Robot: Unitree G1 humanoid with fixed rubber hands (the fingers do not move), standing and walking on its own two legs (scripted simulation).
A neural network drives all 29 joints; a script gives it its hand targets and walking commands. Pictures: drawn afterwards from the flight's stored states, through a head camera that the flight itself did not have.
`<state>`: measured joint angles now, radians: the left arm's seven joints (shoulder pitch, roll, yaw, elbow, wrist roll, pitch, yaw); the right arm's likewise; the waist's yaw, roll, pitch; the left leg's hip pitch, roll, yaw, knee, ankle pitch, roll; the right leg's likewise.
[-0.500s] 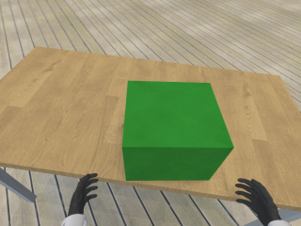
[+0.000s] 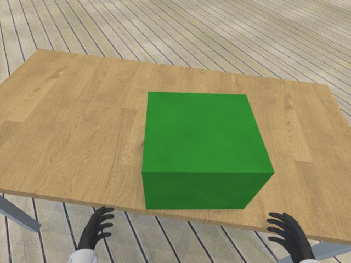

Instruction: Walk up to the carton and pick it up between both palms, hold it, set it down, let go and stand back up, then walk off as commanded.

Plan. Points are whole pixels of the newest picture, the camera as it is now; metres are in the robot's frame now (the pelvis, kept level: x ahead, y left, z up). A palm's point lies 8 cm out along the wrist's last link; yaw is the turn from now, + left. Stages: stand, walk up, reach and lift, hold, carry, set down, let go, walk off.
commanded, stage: set down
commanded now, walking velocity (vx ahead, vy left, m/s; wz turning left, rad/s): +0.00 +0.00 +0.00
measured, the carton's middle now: (196, 151) +0.40 -0.02 -0.01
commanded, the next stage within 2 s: let go in 0.28 s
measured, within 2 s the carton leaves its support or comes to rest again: neither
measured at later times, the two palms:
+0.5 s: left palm (90, 246) +0.16 +0.22 -0.08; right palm (297, 252) +0.17 -0.24 -0.04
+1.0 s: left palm (74, 259) +0.14 +0.25 -0.10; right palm (296, 251) +0.17 -0.24 -0.03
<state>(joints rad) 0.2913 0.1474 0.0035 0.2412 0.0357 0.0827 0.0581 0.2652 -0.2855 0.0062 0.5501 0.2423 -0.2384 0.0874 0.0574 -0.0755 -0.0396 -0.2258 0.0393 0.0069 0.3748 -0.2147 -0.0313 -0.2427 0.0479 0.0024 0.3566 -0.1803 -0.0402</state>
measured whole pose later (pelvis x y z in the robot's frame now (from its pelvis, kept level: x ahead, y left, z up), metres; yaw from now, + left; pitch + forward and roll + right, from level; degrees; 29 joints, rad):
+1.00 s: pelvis -0.01 +0.00 +0.00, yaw +0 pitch +0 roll +0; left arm 0.20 0.28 0.00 0.57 0.04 0.04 0.00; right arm 0.22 -0.24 -0.02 0.53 0.05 -0.16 0.03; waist 0.03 -0.08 0.00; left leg -0.19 0.04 0.01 0.44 -0.25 -0.03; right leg -0.21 0.05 0.00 0.41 -0.21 -0.04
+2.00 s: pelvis -0.02 +0.01 +0.00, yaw +0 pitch -1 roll -1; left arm 0.20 0.33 0.00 0.75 0.04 -0.03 -0.02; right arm 0.22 -0.28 -0.02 0.48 0.05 -0.13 0.02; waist 0.03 -0.01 -0.01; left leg -0.20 0.04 0.01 0.47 -0.25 -0.02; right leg -0.21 0.05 0.00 0.43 -0.21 -0.03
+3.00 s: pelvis -0.02 +0.01 +0.00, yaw +0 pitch -1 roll -1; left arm 0.19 0.34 0.00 0.77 0.04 -0.03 -0.03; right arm 0.22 -0.29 -0.02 0.47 0.05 -0.13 0.02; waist 0.03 0.00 -0.01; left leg -0.20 0.04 0.01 0.47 -0.25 -0.02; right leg -0.21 0.05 0.00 0.43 -0.21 -0.03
